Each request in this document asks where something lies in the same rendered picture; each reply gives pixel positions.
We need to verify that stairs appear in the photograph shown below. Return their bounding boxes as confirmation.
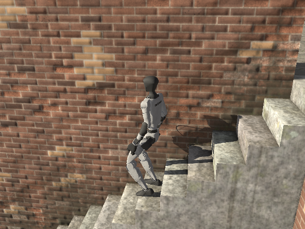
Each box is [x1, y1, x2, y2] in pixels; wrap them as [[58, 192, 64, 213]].
[[57, 80, 305, 229]]

